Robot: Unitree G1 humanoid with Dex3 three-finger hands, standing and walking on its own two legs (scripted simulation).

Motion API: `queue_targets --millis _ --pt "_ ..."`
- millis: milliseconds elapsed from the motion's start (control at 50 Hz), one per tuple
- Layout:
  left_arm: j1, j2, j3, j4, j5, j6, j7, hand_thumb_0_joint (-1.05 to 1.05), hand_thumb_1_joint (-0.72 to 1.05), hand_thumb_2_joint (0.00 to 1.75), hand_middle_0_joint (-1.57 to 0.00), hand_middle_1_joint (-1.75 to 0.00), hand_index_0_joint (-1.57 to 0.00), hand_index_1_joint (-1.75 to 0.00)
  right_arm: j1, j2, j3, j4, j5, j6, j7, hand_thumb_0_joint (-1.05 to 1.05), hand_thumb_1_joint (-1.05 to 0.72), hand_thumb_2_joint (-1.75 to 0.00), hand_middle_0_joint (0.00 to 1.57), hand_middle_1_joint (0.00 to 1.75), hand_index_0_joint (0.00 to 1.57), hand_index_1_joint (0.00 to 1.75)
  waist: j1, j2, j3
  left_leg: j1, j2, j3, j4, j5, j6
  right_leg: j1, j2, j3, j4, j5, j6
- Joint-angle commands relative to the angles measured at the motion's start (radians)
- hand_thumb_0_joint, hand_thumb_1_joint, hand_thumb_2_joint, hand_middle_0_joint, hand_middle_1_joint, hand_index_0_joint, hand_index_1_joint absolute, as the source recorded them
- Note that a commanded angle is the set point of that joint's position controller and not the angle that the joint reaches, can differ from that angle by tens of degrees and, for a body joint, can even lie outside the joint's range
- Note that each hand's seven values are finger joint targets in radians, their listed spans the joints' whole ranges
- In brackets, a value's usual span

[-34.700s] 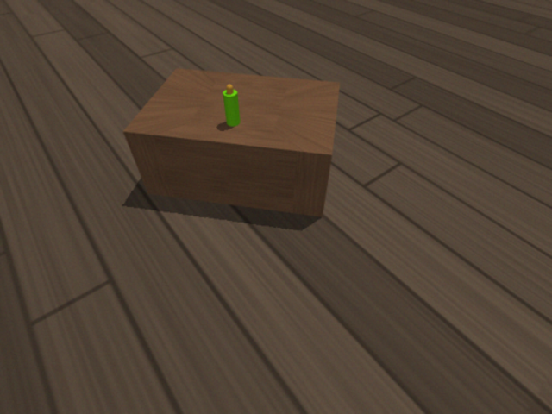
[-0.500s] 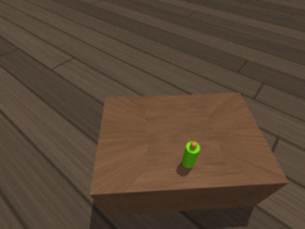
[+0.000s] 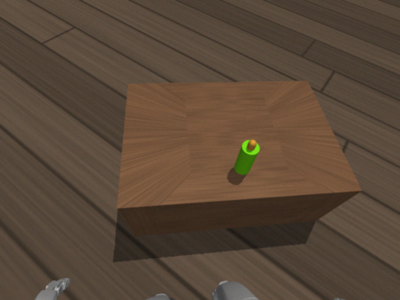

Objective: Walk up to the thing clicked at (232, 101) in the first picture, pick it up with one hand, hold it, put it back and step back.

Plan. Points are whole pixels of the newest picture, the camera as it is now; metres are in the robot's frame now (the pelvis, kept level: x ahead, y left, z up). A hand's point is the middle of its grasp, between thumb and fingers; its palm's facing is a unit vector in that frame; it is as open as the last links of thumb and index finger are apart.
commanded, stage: step back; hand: right
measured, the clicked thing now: (247, 155) +0.59 -0.20 -0.28
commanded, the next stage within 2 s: none
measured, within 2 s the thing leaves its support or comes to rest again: neither
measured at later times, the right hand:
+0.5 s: hand out of the picture -0.03 -0.28 -0.16, palm faces -0.08 +0.91 -0.42, open 7.3 cm
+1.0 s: hand out of the picture -0.15 -0.30 -0.15, palm faces +0.02 +0.92 -0.39, open 7.3 cm
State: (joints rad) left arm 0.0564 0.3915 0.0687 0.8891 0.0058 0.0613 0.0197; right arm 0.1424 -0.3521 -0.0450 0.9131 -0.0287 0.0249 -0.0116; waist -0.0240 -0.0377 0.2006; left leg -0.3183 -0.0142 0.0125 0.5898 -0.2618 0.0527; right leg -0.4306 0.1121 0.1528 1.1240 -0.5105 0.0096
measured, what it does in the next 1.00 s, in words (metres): walks backwards: right foot, then left foot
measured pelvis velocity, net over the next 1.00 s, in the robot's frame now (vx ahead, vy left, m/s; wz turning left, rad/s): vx -0.29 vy -0.03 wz -0.03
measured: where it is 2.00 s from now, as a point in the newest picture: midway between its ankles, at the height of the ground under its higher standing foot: outside the picture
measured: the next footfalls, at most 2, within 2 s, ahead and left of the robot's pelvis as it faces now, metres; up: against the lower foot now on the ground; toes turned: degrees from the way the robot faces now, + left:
right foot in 0.16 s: -0.02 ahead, -0.13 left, +0.00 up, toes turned +2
left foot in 0.52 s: -0.11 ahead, +0.11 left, +0.00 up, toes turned +0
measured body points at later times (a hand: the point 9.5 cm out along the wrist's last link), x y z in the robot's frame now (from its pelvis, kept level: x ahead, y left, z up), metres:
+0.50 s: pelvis -0.12 +0.00 -0.01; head -0.05 -0.01 +0.44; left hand +0.02 +0.31 -0.11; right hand -0.03 -0.33 -0.13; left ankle -0.15 +0.11 -0.72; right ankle -0.06 -0.13 -0.73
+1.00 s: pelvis -0.29 -0.03 -0.01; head -0.24 -0.04 +0.43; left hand -0.21 +0.29 -0.13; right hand -0.15 -0.35 -0.13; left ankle -0.16 +0.10 -0.72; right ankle -0.30 -0.15 -0.73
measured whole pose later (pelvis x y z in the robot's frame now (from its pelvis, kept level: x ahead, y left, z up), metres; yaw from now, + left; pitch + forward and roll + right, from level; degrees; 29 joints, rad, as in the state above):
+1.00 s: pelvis -0.29 -0.03 -0.01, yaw -2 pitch -3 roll -1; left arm 0.22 0.35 0.08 0.87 0.03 0.05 -0.02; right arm 0.08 -0.41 -0.06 0.81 -0.01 0.05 -0.02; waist 0.01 0.06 0.18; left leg -0.49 0.03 -0.06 0.74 -0.31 0.00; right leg -0.23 0.04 0.02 0.67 -0.39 -0.01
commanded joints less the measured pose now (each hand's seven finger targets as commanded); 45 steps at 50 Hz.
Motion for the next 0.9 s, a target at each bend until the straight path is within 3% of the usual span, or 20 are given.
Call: queue_targets --millis 0,80,120,140,160,180,200,240,280,360,420,480,500,520,540,560,620,700,780,880 --pt "0.018 0.164 0.047 -0.091 0.009 -0.028 0.006 0.00 0.90 0.90 -0.20 -0.30 -0.20 -0.30 0.062 -0.262 -0.070 -0.085 0.008 -0.020 -0.028 0.00 -0.90 -0.90 0.20 0.30 0.20 0.30 -0.030 0.154 -0.279 0.379 0.258 -0.263 -0.073 0.616 0.191 -0.069 -0.053 -0.016 -0.196 -0.003 0.020" --pt "0.098 0.157 0.054 -0.069 0.013 -0.037 -0.002 0.00 0.90 0.90 -0.20 -0.30 -0.20 -0.30 0.014 -0.291 -0.071 -0.111 0.011 -0.008 -0.020 0.00 -0.90 -0.90 0.20 0.30 0.20 0.30 -0.004 0.180 -0.305 0.254 0.237 -0.233 -0.051 0.461 0.155 0.128 -0.085 -0.107 -0.500 0.098 -0.009" --pt "0.183 0.147 0.060 -0.030 0.020 -0.042 -0.004 0.00 0.90 0.90 -0.20 -0.30 -0.20 -0.30 -0.024 -0.286 -0.067 -0.114 0.023 0.000 -0.015 0.00 -0.90 -0.90 0.20 0.30 0.20 0.30 0.036 0.173 -0.315 0.134 0.214 -0.214 -0.016 0.350 0.103 0.279 -0.090 -0.129 -0.697 0.301 -0.037" --pt "0.185 0.193 0.070 -0.038 0.032 -0.048 -0.003 0.00 0.90 0.90 -0.20 -0.30 -0.20 -0.30 -0.031 -0.254 -0.057 -0.119 0.033 -0.001 -0.014 0.00 -0.90 -0.90 0.20 0.30 0.20 0.30 0.035 0.074 -0.317 0.007 0.156 -0.181 0.033 0.214 0.050 0.340 -0.167 -0.002 -0.696 0.372 -0.067" --pt "0.162 0.256 0.086 -0.056 0.034 -0.050 -0.006 0.00 0.90 0.90 -0.20 -0.30 -0.20 -0.30 -0.035 -0.225 -0.046 -0.134 0.038 -0.001 -0.011 0.00 -0.90 -0.90 0.20 0.30 0.20 0.30 0.033 -0.111 -0.265 -0.158 0.013 -0.113 0.174 -0.021 -0.016 0.341 -0.315 0.230 -0.746 0.409 -0.149" --pt "0.097 0.336 0.097 -0.089 0.029 -0.045 -0.008 0.00 0.90 0.90 -0.20 -0.30 -0.20 -0.30 -0.067 -0.223 -0.055 -0.138 0.034 0.005 -0.022 0.00 -0.90 -0.90 0.20 0.30 0.20 0.30 0.075 -0.252 -0.200 -0.140 -0.091 -0.078 0.422 -0.350 -0.047 0.136 -0.505 0.405 -0.819 0.445 -0.326" --pt "0.033 0.309 0.095 -0.122 0.031 -0.051 -0.004 0.00 0.90 0.90 -0.20 -0.30 -0.20 -0.30 -0.030 -0.249 -0.065 -0.113 0.029 0.009 -0.024 0.00 -0.90 -0.90 0.20 0.30 0.20 0.30 0.045 -0.211 -0.141 -0.087 -0.056 -0.155 0.560 -0.352 -0.057 0.026 -0.523 0.415 -0.822 0.487 -0.336" --pt "-0.012 0.224 0.079 -0.144 0.016 -0.052 -0.001 0.00 0.90 0.90 -0.20 -0.30 -0.20 -0.30 0.032 -0.250 -0.055 -0.085 0.038 0.004 -0.014 0.00 -0.90 -0.90 0.20 0.30 0.20 0.30 0.007 -0.091 -0.135 -0.121 -0.097 -0.188 0.583 -0.256 -0.047 0.113 -0.379 0.173 -0.757 0.626 -0.261" --pt "-0.016 0.191 0.075 -0.146 0.023 -0.051 0.002 0.00 0.90 0.90 -0.20 -0.30 -0.20 -0.30 0.050 -0.218 -0.042 -0.079 0.037 -0.002 -0.020 0.00 -0.90 -0.90 0.20 0.30 0.20 0.30 0.001 -0.111 -0.172 -0.168 -0.123 -0.169 0.578 -0.225 -0.053 0.210 -0.293 0.055 -0.709 0.689 -0.189" --pt "0.089 0.182 0.069 -0.160 0.032 -0.047 0.011 0.00 0.90 0.90 -0.20 -0.30 -0.20 -0.30 0.034 -0.211 -0.032 -0.108 0.032 -0.014 -0.026 0.00 -0.90 -0.90 0.20 0.30 0.20 0.30 0.065 -0.119 -0.240 -0.203 -0.076 -0.117 0.389 -0.259 -0.075 0.416 -0.316 0.062 -0.640 0.771 -0.218" --pt "0.069 0.195 0.068 -0.177 0.027 -0.036 0.016 0.00 0.90 0.90 -0.20 -0.30 -0.20 -0.30 0.075 -0.204 -0.038 -0.110 0.021 -0.021 -0.023 0.00 -0.90 -0.90 0.20 0.30 0.20 0.30 0.052 -0.167 -0.289 -0.107 0.008 -0.082 0.105 -0.229 -0.058 0.454 -0.345 0.068 -0.571 0.797 -0.203" --pt "0.053 0.207 0.060 -0.190 0.009 -0.012 0.002 0.00 0.90 0.90 -0.20 -0.30 -0.20 -0.30 0.141 -0.199 -0.056 -0.080 0.006 -0.030 -0.018 0.00 -0.90 -0.90 0.20 0.30 0.20 0.30 0.015 -0.120 -0.291 0.101 -0.009 -0.014 -0.227 0.115 -0.041 0.308 -0.277 0.015 -0.458 0.652 -0.143" --pt "0.064 0.175 0.051 -0.199 0.005 -0.007 -0.003 0.00 0.90 0.90 -0.20 -0.30 -0.20 -0.30 0.123 -0.253 -0.072 -0.087 -0.005 -0.034 -0.019 0.00 -0.90 -0.90 0.20 0.30 0.20 0.30 0.027 -0.012 -0.298 0.176 0.096 -0.177 -0.208 0.219 -0.006 0.172 -0.213 -0.006 -0.407 0.465 -0.091" --pt "0.081 0.132 0.043 -0.207 -0.001 -0.008 -0.003 0.00 0.90 0.90 -0.20 -0.30 -0.20 -0.30 0.085 -0.349 -0.091 -0.106 -0.016 -0.032 -0.016 0.00 -0.90 -0.90 0.20 0.30 0.20 0.30 0.034 0.221 -0.282 0.234 0.309 -0.453 -0.241 0.369 0.085 -0.035 -0.051 -0.086 -0.226 0.099 -0.042" --pt "0.023 0.175 0.067 -0.204 0.008 -0.006 0.014 0.00 0.90 0.90 -0.20 -0.30 -0.20 -0.30 0.055 -0.416 -0.098 -0.124 -0.010 -0.028 -0.008 0.00 -0.90 -0.90 0.20 0.30 0.20 0.30 -0.014 0.258 -0.242 0.035 0.425 -0.545 -0.267 0.363 0.233 0.005 -0.014 -0.016 -0.045 -0.156 -0.020" --pt "0.007 0.196 0.071 -0.193 0.018 -0.005 0.018 0.00 0.90 0.90 -0.20 -0.30 -0.20 -0.30 0.024 -0.397 -0.098 -0.125 -0.012 -0.032 -0.013 0.00 -0.90 -0.90 0.20 0.30 0.20 0.30 -0.019 0.227 -0.202 -0.052 0.437 -0.578 -0.289 0.289 0.262 0.026 -0.022 0.041 0.074 -0.142 -0.021" --pt "0.123 0.177 0.072 -0.143 -0.003 -0.004 0.003 0.00 0.90 0.90 -0.20 -0.30 -0.20 -0.30 -0.080 -0.277 -0.062 -0.149 -0.013 -0.035 -0.018 0.00 -0.90 -0.90 0.20 0.30 0.20 0.30 0.073 0.164 -0.182 0.066 0.252 -0.251 -0.213 0.403 0.146 -0.060 0.005 0.067 0.190 0.021 -0.032" --pt "0.123 0.167 0.073 -0.144 0.013 -0.013 0.001 0.00 0.90 0.90 -0.20 -0.30 -0.20 -0.30 0.027 -0.240 -0.066 -0.138 0.003 -0.033 -0.022 0.00 -0.90 -0.90 0.20 0.30 0.20 0.30 0.015 0.159 -0.233 0.276 0.236 -0.242 -0.147 0.457 0.160 -0.106 -0.011 0.029 0.068 0.026 0.025" --pt "0.129 0.155 0.059 -0.149 0.016 -0.021 -0.002 0.00 0.90 0.90 -0.20 -0.30 -0.20 -0.30 0.037 -0.268 -0.076 -0.154 0.003 -0.022 -0.024 0.00 -0.90 -0.90 0.20 0.30 0.20 0.30 -0.015 0.199 -0.265 0.303 0.268 -0.222 -0.130 0.436 0.208 -0.035 -0.051 -0.035 -0.166 -0.008 0.043" --pt "0.276 0.160 0.065 -0.069 0.018 -0.027 -0.018 0.00 0.90 0.90 -0.20 -0.30 -0.20 -0.30 -0.042 -0.316 -0.085 -0.181 0.002 0.004 -0.016 0.00 -0.90 -0.90 0.20 0.30 0.20 0.30 0.040 0.257 -0.329 0.138 0.253 -0.210 -0.099 0.254 0.139 0.239 -0.102 -0.139 -0.600 0.150 -0.016"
